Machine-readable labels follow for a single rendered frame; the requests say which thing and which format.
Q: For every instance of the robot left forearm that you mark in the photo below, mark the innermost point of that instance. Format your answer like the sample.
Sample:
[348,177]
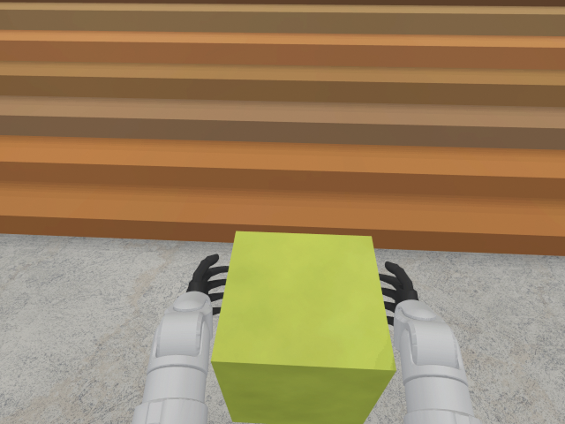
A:
[178,364]

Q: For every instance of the robot right forearm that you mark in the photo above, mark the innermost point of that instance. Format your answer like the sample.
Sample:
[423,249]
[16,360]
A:
[434,377]

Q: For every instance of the robot right hand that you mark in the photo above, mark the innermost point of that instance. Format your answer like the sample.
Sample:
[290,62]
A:
[403,288]

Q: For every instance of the robot left hand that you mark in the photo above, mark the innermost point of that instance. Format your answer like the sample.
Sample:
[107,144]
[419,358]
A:
[201,276]

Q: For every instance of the carton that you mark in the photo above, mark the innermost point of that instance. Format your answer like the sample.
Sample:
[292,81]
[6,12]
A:
[302,336]

